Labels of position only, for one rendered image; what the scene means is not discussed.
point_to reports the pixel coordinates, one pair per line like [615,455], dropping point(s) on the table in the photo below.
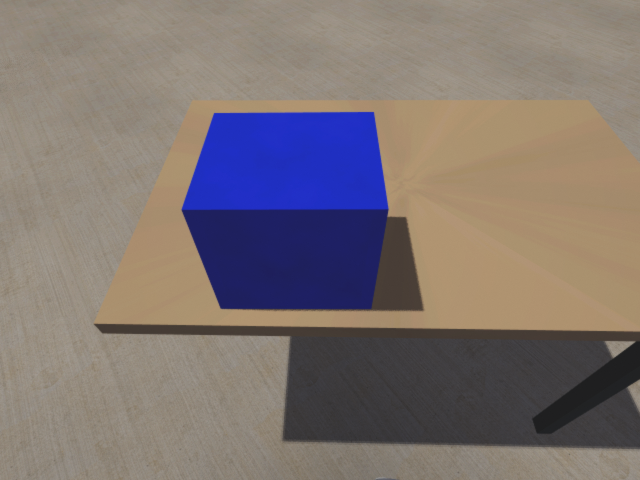
[508,219]

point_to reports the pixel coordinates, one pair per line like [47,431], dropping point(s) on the carton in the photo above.
[288,210]

